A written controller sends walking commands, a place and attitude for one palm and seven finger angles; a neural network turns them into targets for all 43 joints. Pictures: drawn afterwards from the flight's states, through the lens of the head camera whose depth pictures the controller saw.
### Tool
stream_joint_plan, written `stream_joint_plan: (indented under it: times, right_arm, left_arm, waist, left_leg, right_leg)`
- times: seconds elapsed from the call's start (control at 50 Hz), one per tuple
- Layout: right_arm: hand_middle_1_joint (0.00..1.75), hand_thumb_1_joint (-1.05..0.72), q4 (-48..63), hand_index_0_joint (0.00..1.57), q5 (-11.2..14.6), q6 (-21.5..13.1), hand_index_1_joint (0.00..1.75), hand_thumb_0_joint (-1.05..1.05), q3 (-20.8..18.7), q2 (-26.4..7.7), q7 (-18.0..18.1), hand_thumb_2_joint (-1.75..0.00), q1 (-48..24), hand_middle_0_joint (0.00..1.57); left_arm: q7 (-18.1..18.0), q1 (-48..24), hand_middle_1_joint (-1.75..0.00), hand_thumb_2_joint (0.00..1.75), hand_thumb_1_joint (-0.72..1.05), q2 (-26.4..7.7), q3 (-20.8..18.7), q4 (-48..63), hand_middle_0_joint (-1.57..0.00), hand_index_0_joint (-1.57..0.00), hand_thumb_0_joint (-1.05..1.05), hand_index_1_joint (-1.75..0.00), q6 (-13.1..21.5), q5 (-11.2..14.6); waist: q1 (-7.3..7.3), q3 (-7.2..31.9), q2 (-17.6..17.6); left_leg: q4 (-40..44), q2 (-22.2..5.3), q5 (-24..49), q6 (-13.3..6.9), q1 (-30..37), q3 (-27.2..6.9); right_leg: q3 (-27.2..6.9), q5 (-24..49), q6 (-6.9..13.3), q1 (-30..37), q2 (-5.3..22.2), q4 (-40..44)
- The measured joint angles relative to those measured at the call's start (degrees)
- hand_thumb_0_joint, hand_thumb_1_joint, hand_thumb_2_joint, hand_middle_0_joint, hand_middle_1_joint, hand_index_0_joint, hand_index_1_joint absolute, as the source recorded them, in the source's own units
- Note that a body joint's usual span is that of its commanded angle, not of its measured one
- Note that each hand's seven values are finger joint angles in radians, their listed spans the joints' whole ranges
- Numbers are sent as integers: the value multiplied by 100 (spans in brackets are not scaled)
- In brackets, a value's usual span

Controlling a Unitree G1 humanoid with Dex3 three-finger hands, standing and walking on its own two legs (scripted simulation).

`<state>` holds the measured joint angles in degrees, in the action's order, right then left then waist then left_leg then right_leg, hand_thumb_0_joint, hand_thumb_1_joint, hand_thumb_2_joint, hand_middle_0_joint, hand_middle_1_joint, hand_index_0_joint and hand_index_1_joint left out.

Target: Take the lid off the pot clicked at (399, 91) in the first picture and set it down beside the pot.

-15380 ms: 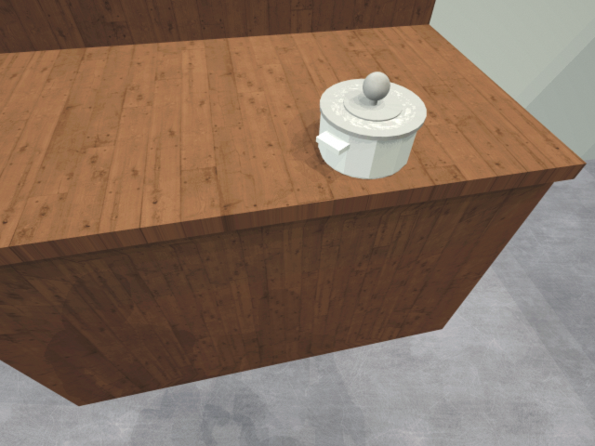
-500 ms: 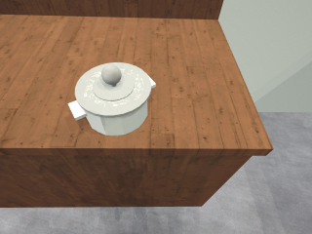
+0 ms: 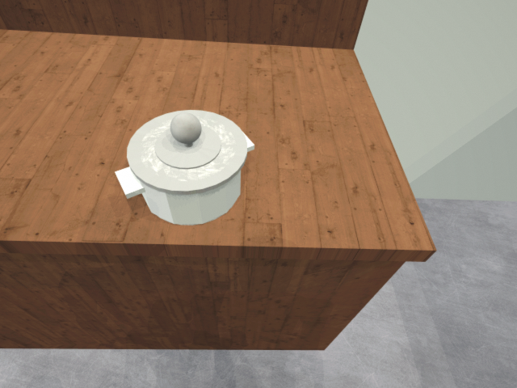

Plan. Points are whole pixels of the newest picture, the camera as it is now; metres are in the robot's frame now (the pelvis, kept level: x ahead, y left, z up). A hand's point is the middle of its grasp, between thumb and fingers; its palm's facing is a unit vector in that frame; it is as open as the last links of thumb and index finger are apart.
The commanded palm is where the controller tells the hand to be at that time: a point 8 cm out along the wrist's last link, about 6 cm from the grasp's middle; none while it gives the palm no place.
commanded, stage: come to a stop and stand still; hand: left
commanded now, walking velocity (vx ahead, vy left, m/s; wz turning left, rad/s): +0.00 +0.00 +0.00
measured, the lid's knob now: (186, 128) +0.44 +0.15 +0.17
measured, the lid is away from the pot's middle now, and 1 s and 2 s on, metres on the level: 0.00 0.00 0.00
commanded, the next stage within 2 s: look again from close up in 0.64 s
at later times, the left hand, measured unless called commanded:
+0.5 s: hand out of the picture +0.02 +0.23 -0.17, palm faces +0.02 -0.97 -0.23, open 7.3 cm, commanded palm none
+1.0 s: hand out of the picture -0.01 +0.22 -0.18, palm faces +0.02 -0.98 -0.21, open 7.3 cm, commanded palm none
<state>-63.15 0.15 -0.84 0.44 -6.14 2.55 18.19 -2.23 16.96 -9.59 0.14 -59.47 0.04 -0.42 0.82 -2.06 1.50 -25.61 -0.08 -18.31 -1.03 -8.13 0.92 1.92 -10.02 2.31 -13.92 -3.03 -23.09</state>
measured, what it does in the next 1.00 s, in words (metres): shifts its weight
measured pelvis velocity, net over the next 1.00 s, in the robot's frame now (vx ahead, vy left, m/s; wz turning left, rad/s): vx -0.02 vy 0.05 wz -0.01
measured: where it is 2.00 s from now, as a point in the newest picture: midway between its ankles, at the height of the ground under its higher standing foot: outside the picture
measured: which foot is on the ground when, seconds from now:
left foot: down 0.00-1.00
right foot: down 0.00-1.00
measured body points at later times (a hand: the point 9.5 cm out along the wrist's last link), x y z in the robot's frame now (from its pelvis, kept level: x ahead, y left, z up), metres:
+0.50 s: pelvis -0.02 +0.06 -0.01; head -0.01 +0.04 +0.44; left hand +0.02 +0.28 -0.15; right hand +0.02 -0.18 -0.17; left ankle -0.05 +0.10 -0.74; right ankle +0.02 -0.09 -0.74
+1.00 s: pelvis -0.02 +0.05 +0.00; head +0.00 +0.04 +0.44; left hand -0.01 +0.27 -0.16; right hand +0.01 -0.18 -0.17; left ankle -0.05 +0.10 -0.74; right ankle +0.02 -0.09 -0.74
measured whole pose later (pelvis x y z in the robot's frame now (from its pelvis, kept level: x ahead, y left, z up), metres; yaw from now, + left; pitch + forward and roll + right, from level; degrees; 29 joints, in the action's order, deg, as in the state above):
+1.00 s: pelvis -0.02 +0.05 +0.00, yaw +0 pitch -2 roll +0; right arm -61.9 -0.6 -0.4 -0.2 -9.9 2.1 14.0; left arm -2.5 17.1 -8.1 0.6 -60.5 -0.7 -0.8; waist 0.3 -3.7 -1.7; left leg -26.0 5.1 -17.9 -5.8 -6.2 3.0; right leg -0.7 -11.5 -2.0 -14.0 1.9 -27.7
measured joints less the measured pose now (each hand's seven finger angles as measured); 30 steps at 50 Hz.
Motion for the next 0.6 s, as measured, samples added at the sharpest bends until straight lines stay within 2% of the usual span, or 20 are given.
stream_joint_plan:
  times: [0.06, 0.18, 0.38, 0.6]
  right_arm:
    - [30, -91, 62, 20, -66, 10, 30, 1, 18, 61, -34, -90, 67, 20]
    - [30, -92, 223, 20, -98, 97, 30, 1, -61, -85, -40, -90, 39, 20]
    - [30, -93, 375, 20, -118, 58, 30, 2, -132, -376, -43, -90, -201, 20]
    - [30, -92, 415, 20, -110, 42, 30, 1, -108, -458, -63, -90, -443, 20]
  left_arm:
    - [-15, -41, -30, 90, 92, -43, 76, -10, -20, -20, 1, -30, 27, 9]
    - [-20, -98, -30, 90, 92, 41, 115, 37, -20, -20, 0, -30, -16, 18]
    - [-54, -236, -30, 90, 91, 113, 26, 158, -20, -20, 0, -30, -48, 13]
    - [-33, -125, -30, 90, 91, 128, 22, 103, -20, -20, 0, -30, -99, -23]
  waist:
    - [-69, -41, 16]
    - [-212, 78, -336]
    - [-156, 77, -432]
    - [-93, -68, -359]
  left_leg:
    - [0, 114, 6, -80, 76, 43]
    - [-426, 274, -199, -262, -99, 49]
    - [-329, 505, -105, -467, -17, 186]
    - [-135, 580, 26, -529, 92, 236]
  right_leg:
    - [-48, -86, -42, -16, 110, -194]
    - [-59, -290, -196, -159, 273, -583]
    - [-224, -288, -354, -193, 482, -704]
    - [-289, -182, -437, -121, 547, -578]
